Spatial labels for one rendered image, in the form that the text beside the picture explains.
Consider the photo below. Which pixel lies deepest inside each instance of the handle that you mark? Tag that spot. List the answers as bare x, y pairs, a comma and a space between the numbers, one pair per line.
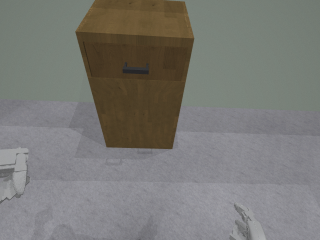
135, 70

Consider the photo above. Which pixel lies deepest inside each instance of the left robot hand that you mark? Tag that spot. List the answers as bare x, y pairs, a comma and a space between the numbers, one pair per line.
13, 166

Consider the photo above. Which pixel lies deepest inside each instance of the right robot hand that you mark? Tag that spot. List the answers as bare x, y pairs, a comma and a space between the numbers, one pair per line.
253, 229

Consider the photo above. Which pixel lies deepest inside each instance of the drawer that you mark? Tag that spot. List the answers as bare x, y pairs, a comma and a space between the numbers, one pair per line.
107, 60

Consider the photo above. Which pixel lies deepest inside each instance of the cabinet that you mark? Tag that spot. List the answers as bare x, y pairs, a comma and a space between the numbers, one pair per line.
137, 113

